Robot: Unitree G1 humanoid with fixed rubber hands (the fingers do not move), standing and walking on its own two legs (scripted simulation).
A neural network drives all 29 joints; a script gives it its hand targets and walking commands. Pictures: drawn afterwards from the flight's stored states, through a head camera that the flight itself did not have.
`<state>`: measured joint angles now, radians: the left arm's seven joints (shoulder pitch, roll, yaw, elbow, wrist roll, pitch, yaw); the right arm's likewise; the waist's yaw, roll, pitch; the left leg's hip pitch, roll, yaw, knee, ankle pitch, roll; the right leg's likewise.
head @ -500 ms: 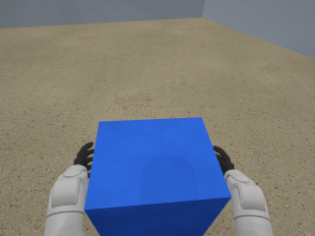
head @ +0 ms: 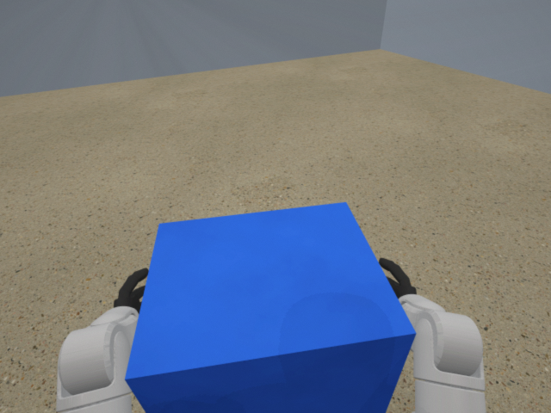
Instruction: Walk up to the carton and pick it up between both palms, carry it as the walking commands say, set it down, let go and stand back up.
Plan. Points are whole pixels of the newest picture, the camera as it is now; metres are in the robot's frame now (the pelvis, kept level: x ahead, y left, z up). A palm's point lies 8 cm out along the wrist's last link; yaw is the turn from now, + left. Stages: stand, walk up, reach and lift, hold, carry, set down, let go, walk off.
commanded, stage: carry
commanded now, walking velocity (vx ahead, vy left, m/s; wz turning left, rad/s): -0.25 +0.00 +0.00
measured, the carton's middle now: (269, 337) +0.24 +0.02 +0.04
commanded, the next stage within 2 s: none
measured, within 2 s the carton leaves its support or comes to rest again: neither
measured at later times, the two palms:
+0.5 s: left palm out of the picture +0.11 +0.22 +0.10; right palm (412, 385) +0.14 -0.14 +0.11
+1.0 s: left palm out of the picture -0.05 +0.20 +0.10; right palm out of the picture -0.03 -0.16 +0.09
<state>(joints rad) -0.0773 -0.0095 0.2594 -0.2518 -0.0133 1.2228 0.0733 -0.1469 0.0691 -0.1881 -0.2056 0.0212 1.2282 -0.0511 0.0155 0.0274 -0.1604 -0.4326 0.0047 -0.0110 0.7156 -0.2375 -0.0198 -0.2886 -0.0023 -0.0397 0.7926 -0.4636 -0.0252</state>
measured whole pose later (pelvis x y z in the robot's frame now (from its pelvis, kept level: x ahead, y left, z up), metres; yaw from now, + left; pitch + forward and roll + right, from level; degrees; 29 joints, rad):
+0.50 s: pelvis -0.11 +0.01 +0.01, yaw +2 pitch -3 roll -1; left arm -0.07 -0.03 0.25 -0.31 -0.02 1.22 0.10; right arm -0.10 0.09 -0.22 -0.26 0.04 1.19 -0.04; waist 0.02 -0.01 -0.14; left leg -0.37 0.01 -0.02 0.71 -0.30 0.01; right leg -0.41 -0.01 -0.07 1.04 -0.49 -0.03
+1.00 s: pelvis -0.27 +0.00 +0.00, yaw +2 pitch -4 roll +0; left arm -0.04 -0.06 0.25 -0.36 -0.04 1.17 0.09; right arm -0.04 0.09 -0.22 -0.36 0.08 1.16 -0.05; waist 0.01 0.03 -0.09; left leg -0.30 0.02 -0.01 0.78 -0.42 -0.02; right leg -0.44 -0.01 -0.08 0.72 -0.21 -0.05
